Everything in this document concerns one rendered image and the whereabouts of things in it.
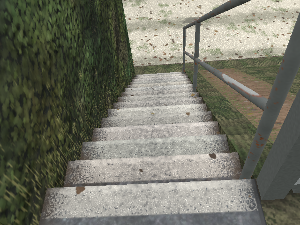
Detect stairs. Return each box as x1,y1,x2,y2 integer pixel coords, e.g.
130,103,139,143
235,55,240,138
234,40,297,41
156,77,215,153
63,71,242,188

